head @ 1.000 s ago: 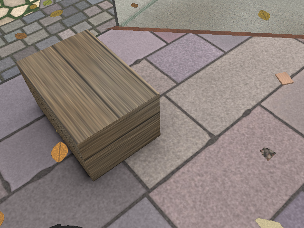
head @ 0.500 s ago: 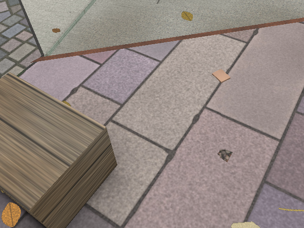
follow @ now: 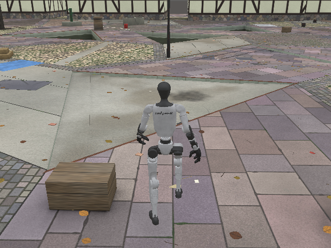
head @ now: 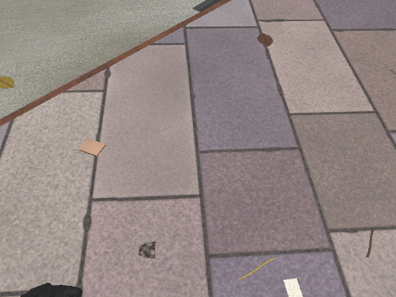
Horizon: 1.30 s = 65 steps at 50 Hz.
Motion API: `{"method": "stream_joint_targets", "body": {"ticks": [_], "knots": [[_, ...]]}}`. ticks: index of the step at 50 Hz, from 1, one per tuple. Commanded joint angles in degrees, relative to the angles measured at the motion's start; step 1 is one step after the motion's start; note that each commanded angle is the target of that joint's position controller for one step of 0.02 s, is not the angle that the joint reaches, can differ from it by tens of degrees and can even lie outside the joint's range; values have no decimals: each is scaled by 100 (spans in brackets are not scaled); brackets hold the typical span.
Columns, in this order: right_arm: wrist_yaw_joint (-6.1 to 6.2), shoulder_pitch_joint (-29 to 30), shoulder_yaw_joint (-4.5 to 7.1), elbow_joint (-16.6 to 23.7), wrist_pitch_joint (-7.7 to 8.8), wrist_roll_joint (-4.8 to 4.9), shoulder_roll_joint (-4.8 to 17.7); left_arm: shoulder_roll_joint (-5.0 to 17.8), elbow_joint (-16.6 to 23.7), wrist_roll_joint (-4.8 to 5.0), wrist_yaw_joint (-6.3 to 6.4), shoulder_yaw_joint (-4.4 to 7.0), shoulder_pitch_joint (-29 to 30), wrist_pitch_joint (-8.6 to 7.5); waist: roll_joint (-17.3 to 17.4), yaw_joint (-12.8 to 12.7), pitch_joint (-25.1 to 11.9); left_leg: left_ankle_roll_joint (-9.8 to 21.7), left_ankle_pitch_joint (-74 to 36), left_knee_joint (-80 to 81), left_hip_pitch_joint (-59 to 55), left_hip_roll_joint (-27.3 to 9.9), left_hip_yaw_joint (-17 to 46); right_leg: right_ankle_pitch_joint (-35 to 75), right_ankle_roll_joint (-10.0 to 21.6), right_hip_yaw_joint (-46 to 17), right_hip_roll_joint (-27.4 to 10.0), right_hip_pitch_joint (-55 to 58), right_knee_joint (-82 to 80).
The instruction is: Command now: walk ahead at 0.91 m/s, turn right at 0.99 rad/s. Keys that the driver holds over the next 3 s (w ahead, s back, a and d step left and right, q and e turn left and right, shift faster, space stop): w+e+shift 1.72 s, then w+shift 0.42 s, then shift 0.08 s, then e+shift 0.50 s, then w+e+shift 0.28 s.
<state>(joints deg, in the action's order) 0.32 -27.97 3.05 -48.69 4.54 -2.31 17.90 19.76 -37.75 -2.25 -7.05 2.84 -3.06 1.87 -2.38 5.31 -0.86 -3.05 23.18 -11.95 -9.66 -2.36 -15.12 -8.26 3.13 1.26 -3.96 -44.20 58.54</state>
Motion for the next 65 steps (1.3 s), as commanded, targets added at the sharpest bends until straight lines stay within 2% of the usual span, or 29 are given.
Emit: {"method": "stream_joint_targets", "body": {"ticks": [1, 3, 5, 6, 7, 8, 9, 12, 14, 18, 23, 25, 26, 27, 28, 29, 31, 35, 41, 45, 48, 49, 50, 51, 53, 54, 57, 61, 65], "knots": [[54, -385, 100, -60, 48, -42, 612, -49, 894, 3, -33, -154, 1675, -173, 829, 146, 1252, 578, -3369, 375, -42, -1338, 180, -557, 392, 701, 131, -762, -812], [118, -225, 102, -99, -2, -9, 816, -75, 736, 33, 74, -171, 1136, -181, 981, -360, 685, 520, -7449, -571, 208, -1323, -254, -950, 706, 1268, 796, 903, -1260], [144, -60, 183, -32, -97, 58, 1268, 363, 231, 53, 222, 44, -760, -227, 1214, -1329, -411, 649, -8865, -2950, 853, -1616, -165, -1299, 1021, 1034, 1253, 3344, -1490], [85, 204, 184, 83, -95, 60, 1305, 720, -212, 33, 356, 264, -2082, -250, 1035, -1945, -995, 546, -7496, -4744, 2116, -1535, -98, -1191, 1218, 389, 1194, 5321, -2168], [-78, 179, 67, 430, -45, 87, 601, 1374, -182, 187, 492, 510, -1620, -141, -693, -1287, -1269, 154, -661, -6861, 4906, -365, 48, -2610, 1557, -2230, -223, 7290, -2938], [-114, 755, 55, 1074, 127, 125, 835, 1786, 37, 54, 554, 583, -1923, -49, -293, -1377, -2064, 70, 93, -8076, 5799, 104, 1157, -2803, 2165, -4743, -1182, 7653, -3755], [-101, 1612, 69, 1265, 219, 132, 929, 1609, -181, 26, 642, 559, -2209, -39, 433, -1576, -1472, 163, -449, -7912, 6219, -176, 1749, -1860, 1984, -4249, -993, 7281, -4005], [-55, 1087, -35, 1079, 89, -103, 659, 1004, -348, 69, 778, 360, -1429, -307, 849, -526, 146, 116, -87, -6478, 5285, -699, 1806, -387, 1602, -2620, -214, 4619, -4237], [-100, 832, -40, 1086, -150, -217, 626, 694, -308, 168, 754, 224, -1279, -449, 410, -219, 387, -65, 301, -5955, 4920, -791, 1778, -244, 1760, -2470, -2, 3607, -4460], [-168, 2266, -148, 1723, -201, -83, 395, 742, -347, 132, 664, 252, -1277, -655, 101, -388, 1058, -207, -1304, -3928, 4357, -597, 1451, 10, 1573, -2249, 499, 2130, -5042], [-175, 2518, -125, 1768, -138, 70, 522, 1018, -553, 267, 656, 370, -1663, -696, 46, -615, 466, 196, -2669, -2224, 2803, 13, 1439, 2691, 1047, -2315, 330, 3132, -4569], [-31, 1284, 84, 1452, -119, 94, 993, 1362, -583, 187, 674, 436, -1572, -673, 67, 31, -429, 290, -1666, -2274, 1350, 337, 1427, 4313, 746, -2305, 360, 3546, -2775], [92, 43, 200, 1172, -130, 114, 1191, 1424, -558, 108, 639, 438, -1223, -689, 80, 814, -954, 317, -1307, -2299, -11, 168, 1397, 4237, 599, -2159, 534, 2983, -1237], [232, -1067, 334, 965, -104, -38, 1578, 622, -409, 41, 650, 240, -1085, -770, 909, 1132, -1601, 453, 661, -2150, -1241, -995, 2653, 1438, 508, -1785, 1007, 1992, 1020], [161, -452, 366, 1077, -71, -219, 1886, 58, -12, 353, 658, 53, -1653, -753, 3107, 238, -2298, 788, 2149, -578, -1671, -2520, 5980, -1950, 409, -1198, 1496, 685, 2399], [97, 434, 339, 1247, -106, -158, 1391, 454, -162, 201, 717, 39, -1468, -686, 2195, 68, -1504, 893, 2878, -206, -861, -2368, 6197, -1337, 496, -1008, 930, 151, 2634], [63, 834, 156, 1154, -139, -106, 613, 623, -269, 19, 581, 75, -899, -526, 658, 5, -345, 965, 1458, -404, 531, -1990, 4393, -739, 456, -720, 326, 185, 2245], [-65, 538, 49, 510, 80, 53, 306, -49, 142, -3, 299, -93, -414, -209, 635, -424, 462, 725, -432, 34, 1508, -1748, 2439, -668, 358, -643, -130, -72, 1957], [-59, 752, 75, 263, 262, 82, 442, -38, 672, 59, 118, -205, 705, -178, 435, -659, 1043, 479, -2921, 699, 1830, -1029, 9, 838, 506, 364, 21, 433, -445], [64, 341, 184, 194, 94, 113, 996, 113, 435, 95, 177, -138, 317, -268, 706, -980, 470, 412, -7721, -475, 684, -1146, -324, 543, 849, 1093, 800, 1709, -1372], [85, 984, 287, 473, -187, 49, 1285, 747, -519, 146, 463, 271, -2718, -292, 765, -2323, -945, 503, -7535, -4630, 1752, -1297, 1, -242, 1207, 411, 1118, 5140, -1923], [-2, 1100, 245, 521, -212, 24, 878, 1041, -533, 335, 626, 486, -2325, -198, -365, -1910, -576, 317, -1719, -6820, 3327, -176, 106, -812, 1315, -601, 690, 5827, -2308], [-52, 635, 101, 1257, -103, 69, 473, 1732, -184, 53, 597, 550, -1632, -95, -1236, -930, -1110, 7, 570, -8545, 5514, 396, 804, -588, 2390, -3786, -670, 6998, -3053], [-44, 1156, 56, 1467, 66, 78, 684, 1583, -75, 28, 655, 566, -2023, -68, -173, -1283, -1532, 80, 226, -8408, 5969, 211, 1809, -1468, 2553, -4800, -941, 7027, -4015], [-23, 1543, -18, 1453, 155, 39, 623, 1056, -413, 103, 738, 462, -1852, -252, 722, -787, 5, 106, -115, -7004, 5687, -303, 1931, -1035, 2106, -4170, -673, 5108, -4521], [-6, 1553, -51, 1401, 76, -85, 559, 964, -401, 104, 790, 415, -1642, -374, 813, -557, 197, 57, -23, -6653, 5274, -420, 1956, -434, 1977, -3653, -378, 4415, -4445], [-57, 1587, -90, 1408, -227, -198, 464, 663, -429, 182, 763, 259, -1510, -608, 733, -266, 424, -177, 216, -5460, 4548, -651, 1836, 54, 1882, -2870, 121, 2989, -4613], [-157, 2904, -266, 1945, -199, -8, 97, 710, -509, 163, 667, 313, -1685, -713, 375, -670, 660, -170, -2105, -3333, 3754, -397, 1535, 939, 1485, -2415, 605, 2232, -4844], [-132, 3052, -209, 2016, -164, 86, 309, 870, -665, 256, 653, 386, -1981, -684, 116, -882, 351, 86, -2716, -2160, 2934, 4, 1551, 2255, 1096, -2592, 404, 3114, -4392]]}}
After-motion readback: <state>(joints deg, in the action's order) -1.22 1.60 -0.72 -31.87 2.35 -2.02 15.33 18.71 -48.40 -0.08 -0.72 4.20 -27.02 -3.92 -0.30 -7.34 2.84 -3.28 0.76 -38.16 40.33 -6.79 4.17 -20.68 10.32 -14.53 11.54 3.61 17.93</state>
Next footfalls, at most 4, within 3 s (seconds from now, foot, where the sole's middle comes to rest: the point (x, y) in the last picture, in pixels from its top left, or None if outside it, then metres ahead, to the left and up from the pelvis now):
0.12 right None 0.25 -0.10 -0.76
0.52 left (204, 230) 0.73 -0.09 -0.76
0.98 right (307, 184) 0.91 -0.53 -0.76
1.38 left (354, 124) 1.24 -0.85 -0.76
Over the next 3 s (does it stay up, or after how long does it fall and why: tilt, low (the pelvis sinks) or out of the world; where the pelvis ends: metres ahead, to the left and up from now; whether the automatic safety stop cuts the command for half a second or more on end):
stays up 0.82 -1.76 0.01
